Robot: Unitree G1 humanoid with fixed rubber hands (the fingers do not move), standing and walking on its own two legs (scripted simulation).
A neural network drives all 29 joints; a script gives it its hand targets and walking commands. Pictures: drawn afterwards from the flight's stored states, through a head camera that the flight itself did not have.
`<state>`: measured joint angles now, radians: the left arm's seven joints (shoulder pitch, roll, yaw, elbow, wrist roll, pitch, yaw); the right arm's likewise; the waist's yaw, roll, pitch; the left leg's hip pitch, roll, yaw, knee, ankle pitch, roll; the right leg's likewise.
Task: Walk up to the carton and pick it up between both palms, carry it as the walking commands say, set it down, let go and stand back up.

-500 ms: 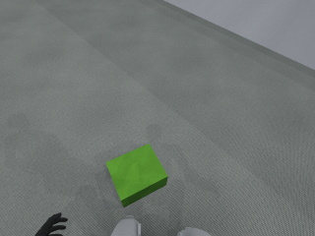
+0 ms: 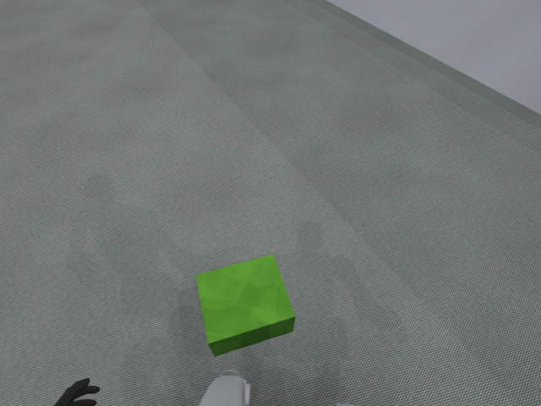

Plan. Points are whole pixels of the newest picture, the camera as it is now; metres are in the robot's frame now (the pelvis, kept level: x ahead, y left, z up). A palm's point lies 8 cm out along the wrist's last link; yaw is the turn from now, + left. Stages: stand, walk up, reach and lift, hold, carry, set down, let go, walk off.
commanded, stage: walk up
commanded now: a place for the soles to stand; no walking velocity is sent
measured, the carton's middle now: (244, 303) +0.52 +0.13 -0.64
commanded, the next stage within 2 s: none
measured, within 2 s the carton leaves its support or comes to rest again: neither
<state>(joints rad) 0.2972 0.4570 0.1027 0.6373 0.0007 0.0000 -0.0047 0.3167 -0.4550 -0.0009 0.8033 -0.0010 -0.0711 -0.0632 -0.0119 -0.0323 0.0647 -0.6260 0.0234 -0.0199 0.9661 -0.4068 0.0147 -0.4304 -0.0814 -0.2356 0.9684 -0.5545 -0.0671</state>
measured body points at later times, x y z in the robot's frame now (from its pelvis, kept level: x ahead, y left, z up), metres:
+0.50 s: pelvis +0.01 -0.02 +0.00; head +0.05 -0.02 +0.44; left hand +0.08 +0.33 -0.08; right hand +0.13 -0.34 -0.11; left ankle +0.07 +0.13 -0.68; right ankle +0.01 -0.11 -0.68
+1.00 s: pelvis +0.00 +0.00 +0.00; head +0.02 +0.01 +0.45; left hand +0.07 +0.35 -0.08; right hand +0.15 -0.31 -0.10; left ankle +0.06 +0.15 -0.68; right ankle +0.02 -0.12 -0.68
